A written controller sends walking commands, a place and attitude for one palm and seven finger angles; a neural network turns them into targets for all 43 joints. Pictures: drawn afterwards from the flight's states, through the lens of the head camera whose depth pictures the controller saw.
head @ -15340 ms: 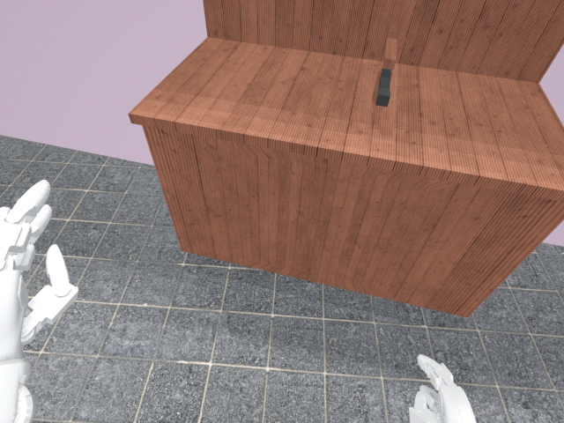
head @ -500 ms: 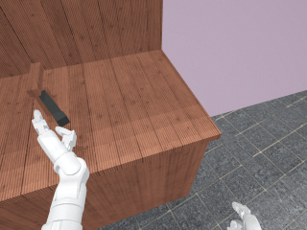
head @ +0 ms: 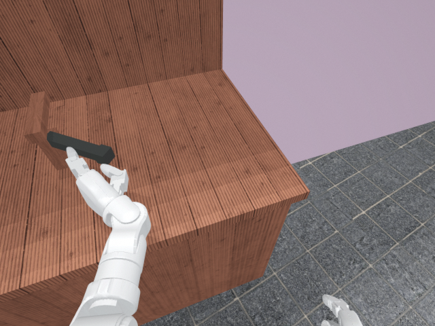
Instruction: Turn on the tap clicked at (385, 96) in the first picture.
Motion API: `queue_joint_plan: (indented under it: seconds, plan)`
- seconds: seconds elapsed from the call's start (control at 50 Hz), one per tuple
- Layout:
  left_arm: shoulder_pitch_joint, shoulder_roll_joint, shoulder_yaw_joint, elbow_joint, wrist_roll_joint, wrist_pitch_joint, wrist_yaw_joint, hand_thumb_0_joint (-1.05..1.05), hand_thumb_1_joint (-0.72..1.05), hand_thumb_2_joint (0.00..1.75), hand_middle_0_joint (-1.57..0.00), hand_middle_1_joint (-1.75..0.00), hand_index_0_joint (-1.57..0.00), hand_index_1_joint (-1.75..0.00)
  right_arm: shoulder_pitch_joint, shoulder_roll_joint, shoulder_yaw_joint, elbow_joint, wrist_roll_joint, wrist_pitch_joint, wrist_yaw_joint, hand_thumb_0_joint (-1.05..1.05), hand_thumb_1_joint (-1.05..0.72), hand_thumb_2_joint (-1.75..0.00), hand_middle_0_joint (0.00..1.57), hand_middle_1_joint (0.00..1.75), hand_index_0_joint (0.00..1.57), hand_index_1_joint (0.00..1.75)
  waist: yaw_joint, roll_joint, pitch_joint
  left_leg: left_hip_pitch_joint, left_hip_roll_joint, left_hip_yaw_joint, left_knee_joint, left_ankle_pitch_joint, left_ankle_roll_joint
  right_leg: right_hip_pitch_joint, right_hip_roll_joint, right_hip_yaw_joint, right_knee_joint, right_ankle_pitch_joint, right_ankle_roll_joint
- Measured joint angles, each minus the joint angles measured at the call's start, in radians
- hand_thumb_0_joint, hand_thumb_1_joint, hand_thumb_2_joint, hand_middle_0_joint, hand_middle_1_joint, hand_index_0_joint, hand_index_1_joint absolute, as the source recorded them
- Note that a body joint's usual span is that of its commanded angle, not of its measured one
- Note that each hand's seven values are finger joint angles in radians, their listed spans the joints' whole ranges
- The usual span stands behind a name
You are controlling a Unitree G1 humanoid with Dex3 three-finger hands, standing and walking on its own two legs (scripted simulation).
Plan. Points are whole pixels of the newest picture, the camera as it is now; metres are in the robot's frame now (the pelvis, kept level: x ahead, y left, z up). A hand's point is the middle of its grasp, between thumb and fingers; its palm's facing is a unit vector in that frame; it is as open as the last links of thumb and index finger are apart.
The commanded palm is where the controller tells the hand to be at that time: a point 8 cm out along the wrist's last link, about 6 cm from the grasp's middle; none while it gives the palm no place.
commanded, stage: push the lever round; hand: left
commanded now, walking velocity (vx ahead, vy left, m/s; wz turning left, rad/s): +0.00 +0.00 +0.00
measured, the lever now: (104, 155) +0.42 +0.25 +0.08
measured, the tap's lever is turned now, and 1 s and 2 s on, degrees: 50 75 83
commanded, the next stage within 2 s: lift the hand up off the lever in 0.98 s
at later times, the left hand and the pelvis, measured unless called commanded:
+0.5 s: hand (121, 167) +0.41 +0.22 +0.06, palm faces +0.84 -0.54 -0.10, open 7.9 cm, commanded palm +0.36 +0.22 +0.07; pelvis +0.01 +0.00 -0.01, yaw +0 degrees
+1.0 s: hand (125, 158) +0.43 +0.21 +0.06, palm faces +0.86 -0.51 -0.11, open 8.0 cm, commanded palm +0.39 +0.23 +0.07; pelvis +0.00 +0.00 -0.01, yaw +0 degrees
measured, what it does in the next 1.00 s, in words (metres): stands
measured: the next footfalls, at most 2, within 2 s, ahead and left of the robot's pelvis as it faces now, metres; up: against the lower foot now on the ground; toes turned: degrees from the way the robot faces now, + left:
none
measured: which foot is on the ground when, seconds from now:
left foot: down 0.00-1.00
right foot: down 0.00-1.00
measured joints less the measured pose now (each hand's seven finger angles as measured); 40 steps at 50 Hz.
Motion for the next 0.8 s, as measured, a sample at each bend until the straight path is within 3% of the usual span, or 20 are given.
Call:
queue_joint_plan:
  seconds: [0.18, 0.36, 0.58, 0.8]
  plan:
    - [-0.027, 0.002, 0.052, 0.023, 0.014, 0.036, 0.042, -0.02, 0.85, 0.91, -0.15, -0.15, -0.15, -0.15, 0.032, -0.004, -0.016, 0.0, -0.013, 0.01, 0.031, 0.01, -0.9, -0.9, 0.2, 0.3, 0.2, 0.3, -0.002, -0.002, -0.019, -0.011, 0.001, 0.003, 0.007, -0.013, 0.0, -0.013, 0.001, 0.003, 0.009, -0.013, 0.001]
    - [-0.065, 0.003, 0.036, 0.038, 0.014, 0.022, 0.06, 0.01, 0.89, 0.9, -0.15, -0.15, -0.15, -0.15, 0.041, -0.012, -0.027, 0.03, -0.021, -0.018, 0.05, 0.01, -0.9, -0.9, 0.2, 0.3, 0.2, 0.3, 0.005, -0.006, -0.018, -0.046, -0.005, -0.011, 0.04, -0.027, 0.001, -0.038, -0.006, -0.011, 0.033, -0.028, 0.003]
    - [-0.147, -0.012, 0.091, 0.123, 0.049, 0.023, 0.106, 0.02, 0.9, 0.9, -0.15, -0.15, -0.12, -0.14, 0.039, 0.005, -0.024, 0.031, -0.04, -0.026, 0.069, 0.01, -0.9, -0.9, 0.2, 0.3, 0.2, 0.3, -0.008, -0.006, -0.035, -0.089, -0.006, -0.006, 0.064, -0.036, 0.002, -0.084, -0.006, -0.006, 0.058, -0.035, 0.004]
    - [-0.224, 0.029, 0.147, 0.228, 0.068, -0.01, 0.123, 0.02, 0.9, 0.9, -0.15, -0.15, -0.12, -0.15, 0.056, 0.006, -0.019, 0.048, -0.043, -0.031, 0.067, 0.0, -0.9, -0.9, 0.2, 0.3, 0.2, 0.3, -0.032, -0.01, -0.035, -0.118, 0.0, -0.01, 0.075, -0.033, -0.002, -0.111, -0.001, -0.01, 0.067, -0.031, -0.001]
